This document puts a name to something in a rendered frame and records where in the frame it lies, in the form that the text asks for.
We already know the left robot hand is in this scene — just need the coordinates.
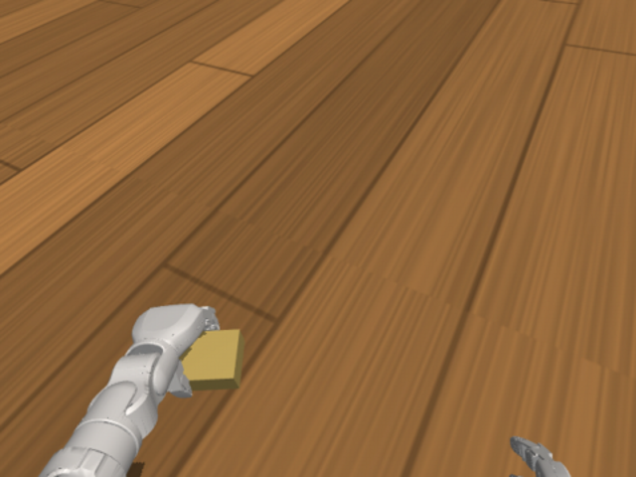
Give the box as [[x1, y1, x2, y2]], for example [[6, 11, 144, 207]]
[[132, 303, 220, 398]]

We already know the left robot arm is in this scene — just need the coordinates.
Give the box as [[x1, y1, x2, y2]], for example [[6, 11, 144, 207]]
[[38, 338, 179, 477]]

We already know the right robot hand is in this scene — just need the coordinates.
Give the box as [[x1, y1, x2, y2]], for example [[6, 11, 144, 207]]
[[509, 436, 571, 477]]

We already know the small box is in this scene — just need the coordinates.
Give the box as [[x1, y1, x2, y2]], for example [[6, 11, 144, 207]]
[[167, 329, 244, 393]]

